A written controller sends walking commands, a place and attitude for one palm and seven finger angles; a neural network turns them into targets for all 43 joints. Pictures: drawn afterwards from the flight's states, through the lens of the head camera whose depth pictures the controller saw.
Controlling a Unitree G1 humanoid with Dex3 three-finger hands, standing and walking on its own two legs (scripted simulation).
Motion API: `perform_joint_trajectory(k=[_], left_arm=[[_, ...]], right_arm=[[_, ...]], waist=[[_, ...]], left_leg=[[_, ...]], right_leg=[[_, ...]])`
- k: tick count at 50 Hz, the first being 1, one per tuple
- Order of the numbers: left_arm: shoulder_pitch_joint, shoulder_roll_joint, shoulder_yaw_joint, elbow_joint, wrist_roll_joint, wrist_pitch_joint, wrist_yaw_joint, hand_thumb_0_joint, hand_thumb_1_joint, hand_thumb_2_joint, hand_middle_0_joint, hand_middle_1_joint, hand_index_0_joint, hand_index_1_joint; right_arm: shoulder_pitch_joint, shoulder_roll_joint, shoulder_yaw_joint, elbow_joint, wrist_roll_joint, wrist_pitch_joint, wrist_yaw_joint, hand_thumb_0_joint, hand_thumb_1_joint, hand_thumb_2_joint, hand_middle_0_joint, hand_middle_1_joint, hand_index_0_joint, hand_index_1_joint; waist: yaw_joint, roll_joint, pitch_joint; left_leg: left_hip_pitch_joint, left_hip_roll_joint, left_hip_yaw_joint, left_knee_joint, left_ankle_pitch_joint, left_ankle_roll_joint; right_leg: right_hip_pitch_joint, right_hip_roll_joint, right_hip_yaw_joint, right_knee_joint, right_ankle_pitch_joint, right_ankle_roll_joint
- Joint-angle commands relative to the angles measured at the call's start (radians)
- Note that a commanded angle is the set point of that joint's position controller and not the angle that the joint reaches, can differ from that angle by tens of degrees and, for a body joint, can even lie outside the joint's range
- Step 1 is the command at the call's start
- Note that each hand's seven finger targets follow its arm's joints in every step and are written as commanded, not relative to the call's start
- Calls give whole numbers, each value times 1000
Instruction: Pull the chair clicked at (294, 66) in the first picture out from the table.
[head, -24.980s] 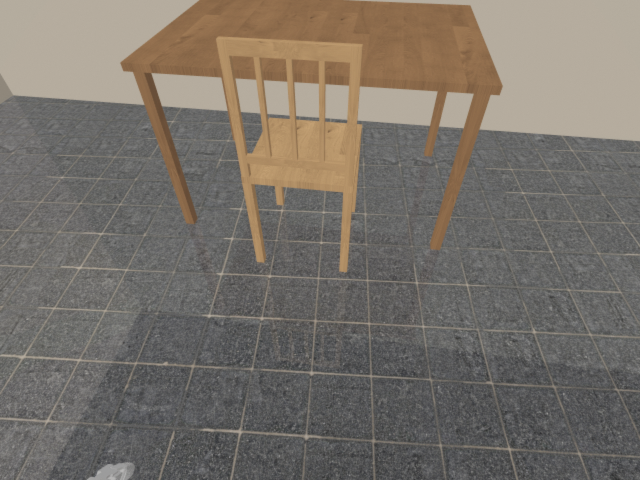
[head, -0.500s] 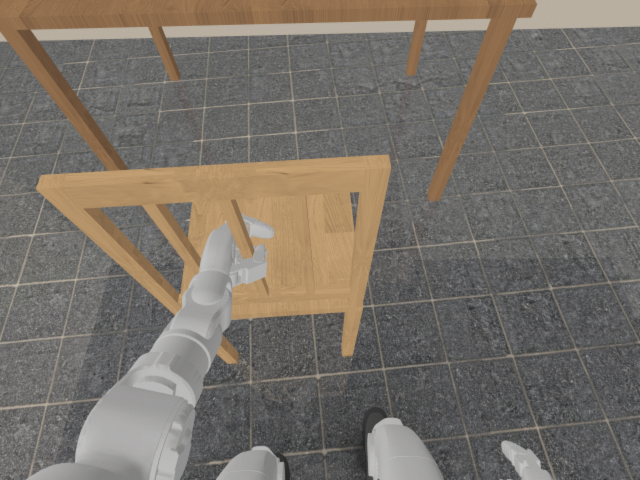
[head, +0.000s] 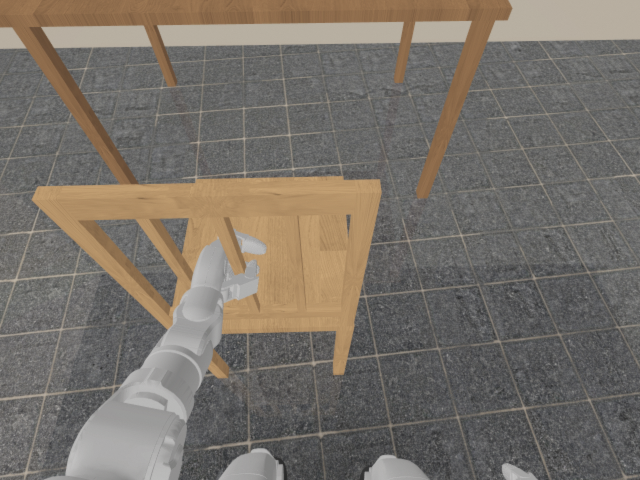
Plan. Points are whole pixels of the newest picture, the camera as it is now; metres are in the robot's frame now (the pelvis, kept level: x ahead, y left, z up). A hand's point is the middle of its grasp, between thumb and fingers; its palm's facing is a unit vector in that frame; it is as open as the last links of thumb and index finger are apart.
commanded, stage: step backward, pulling the chair out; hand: left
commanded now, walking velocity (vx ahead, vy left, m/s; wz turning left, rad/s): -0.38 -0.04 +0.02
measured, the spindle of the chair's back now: (240, 271) +0.40 +0.13 -0.07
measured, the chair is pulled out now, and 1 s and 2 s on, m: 0.49 0.71 0.78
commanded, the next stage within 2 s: stop walking, hand still on the chair in 0.80 s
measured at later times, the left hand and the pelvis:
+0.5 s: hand (243, 345) +0.28 +0.11 -0.05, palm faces -0.03 -0.98 -0.19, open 4.9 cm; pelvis -0.10 -0.01 +0.00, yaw -3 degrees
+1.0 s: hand (234, 455) +0.15 +0.11 -0.04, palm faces -0.08 -0.98 -0.16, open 4.8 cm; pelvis -0.21 +0.01 +0.01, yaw -1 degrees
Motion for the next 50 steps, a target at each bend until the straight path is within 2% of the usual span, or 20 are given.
perform_joint_trajectory(k=[1, 4, 7, 11, 13, 16, 18, 21, 24, 26, 27, 28, 30, 31, 37, 40, 42, 45, 47, 50], left_arm=[[-374, 154, 31, -151, 39, -103, 2, 0, 900, 900, -500, -1450, -500, -1450], [-367, 240, 76, -175, 32, -105, 16, 0, 900, 900, -500, -1450, -500, -1450], [-318, 239, 74, -172, 29, -72, 8, 0, 900, 900, -500, -1450, -500, -1450], [-264, 210, 62, -177, 15, -50, 12, 0, 900, 900, -500, -1450, -500, -1450], [-283, 148, 30, -223, 14, -54, 5, 0, 900, 900, -500, -1450, -500, -1450], [-357, 117, 11, -288, 26, -67, -8, 0, 900, 900, -500, -1450, -500, -1450], [-344, 112, 15, -271, 29, -69, 1, 0, 900, 900, -500, -1450, -500, -1450], [-323, 152, 45, -223, 28, -80, 0, 0, 900, 900, -500, -1450, -500, -1450], [-321, 158, 39, -219, 43, -102, -10, 0, 900, 900, -500, -1450, -500, -1450], [-301, 242, 75, -198, 53, -111, -9, 0, 900, 900, -500, -1450, -500, -1450], [-312, 299, 118, -191, 36, -100, 3, 0, 900, 900, -500, -1450, -500, -1450], [-291, 305, 129, -172, 36, -81, 5, 0, 900, 900, -500, -1450, -500, -1450], [-300, 264, 111, -189, 40, -69, 1, 0, 900, 900, -500, -1450, -500, -1450], [-280, 256, 103, -182, 38, -55, 4, 0, 900, 900, -500, -1450, -500, -1450], [-229, 203, 84, -149, 8, -1, 18, 0, 900, 900, -500, -1450, -500, -1450], [-284, 142, 19, -192, -7, 7, 9, 0, 900, 900, -500, -1450, -500, -1450], [-298, 81, -18, -191, -13, 7, -1, 0, 900, 900, -500, -1450, -500, -1450], [-401, 42, -39, -271, 13, -27, -18, 0, 900, 900, -500, -1450, -500, -1450], [-334, 85, -3, -427, 17, -29, -8, 0, 900, 900, -500, -1450, -500, -1450], [-233, 78, -16, -400, 12, -1, -16, 0, 900, 900, -500, -1450, -500, -1450]], right_arm=[[62, -163, -50, -39, -1, -35, 3, 0, -900, -900, 200, 300, 200, 300], [30, -154, -56, -46, 15, -33, -20, 0, -900, -900, 200, 300, 200, 300], [-25, -144, -33, -66, 14, -29, -22, 0, -900, -900, 200, 300, 200, 300], [-3, -165, -23, -54, 12, -27, -39, 0, -900, -900, 200, 300, 200, 300], [11, -180, -44, -88, 5, -11, -29, 0, -900, -900, 200, 300, 200, 300], [-15, -140, -37, -98, -25, -3, 3, 0, -900, -900, 200, 300, 200, 300], [8, -136, -42, -94, -23, -3, 19, 0, -900, -900, 200, 300, 200, 300], [62, -156, -52, -68, -11, -16, 29, 0, -900, -900, 200, 300, 200, 300], [44, -154, -49, -59, -6, -24, 32, 0, -900, -900, 200, 300, 200, 300], [27, -147, -44, -63, 3, -19, 18, 0, -900, -900, 200, 300, 200, 300], [18, -141, -57, -60, 17, -19, 5, 0, -900, -900, 200, 300, 200, 300], [-43, -149, -53, -78, 20, -24, -1, 0, -900, -900, 200, 300, 200, 300], [-92, -125, -30, -84, 11, -32, -3, 0, -900, -900, 200, 300, 200, 300], [-85, -126, -17, -66, 6, -30, -2, 0, -900, -900, 200, 300, 200, 300], [-7, -146, -9, -74, 26, -9, -26, 0, -900, -900, 200, 300, 200, 300], [27, -160, -19, -76, 26, 5, -42, 0, -900, -900, 200, 300, 200, 300], [43, -190, -41, -96, 20, 16, -34, 0, -900, -900, 200, 300, 200, 300], [-9, -144, -27, -114, -19, 15, 2, 0, -900, -900, 200, 300, 200, 300], [-8, -143, -33, -151, -5, 16, 17, 0, -900, -900, 200, 300, 200, 300], [20, -154, -33, -162, 15, 15, 33, 0, -900, -900, 200, 300, 200, 300]], waist=[[-9, 42, -453], [-2, -131, -548], [30, -98, -512], [3, -116, -500], [2, 39, -497], [1, 282, -470], [2, 250, -433], [-15, 169, -456], [-1, 200, -457], [-1, 55, -450], [0, -168, -503], [31, -208, -497], [47, -109, -480], [40, -32, -473], [35, -192, -505], [5, -165, -524], [11, 30, -492], [4, 312, -415], [28, 260, -404], [23, 129, -413]], left_leg=[[238, 169, -119, -4, 579, 30], [90, 34, -51, 116, 20, -31], [8, 13, -115, 163, -196, -25], [164, 73, -116, -157, 202, 0], [249, 202, -228, -165, 624, 74], [298, 293, -297, -212, 678, 145], [327, 308, -292, -167, 767, 166], [463, 278, -250, -71, 910, 127], [388, 217, -187, -27, 744, 83], [185, 118, -71, 42, 418, 10], [82, 26, -27, 164, 4, -32], [2, -24, -84, 292, -221, -30], [-54, -13, -157, 392, -251, -29], [-48, -11, -161, 341, -237, -30], [53, -14, -78, -13, -152, -34], [229, 50, -33, -267, 199, -19], [360, 187, -118, -239, 570, 49], [413, 274, -212, -199, 853, 123], [421, 268, -195, -170, 778, 144], [400, 199, -129, -72, 603, 73]], right_leg=[[232, -111, 82, -157, 557, -28], [401, -270, 216, -146, 928, -96], [353, -330, 217, -162, 742, -127], [293, -204, 80, -79, 585, -49], [188, -51, 23, 7, 379, 16], [36, -17, 31, 172, -209, 1], [0, -12, 43, 178, -237, -11], [53, -1, 28, -57, -45, -5], [169, -25, 32, -231, 196, -11], [317, -165, 109, -223, 640, -43], [394, -267, 203, -198, 849, -95], [383, -335, 235, -189, 934, -128], [353, -380, 232, -167, 817, -160], [371, -370, 214, -158, 815, -171], [443, -320, 148, -126, 789, -133], [376, -244, 80, -49, 659, -60], [206, -96, 0, 4, 408, 9], [-1, -42, -14, 161, -173, 2], [24, -22, -5, 127, -199, -13], [219, -19, -21, -202, 93, -12]])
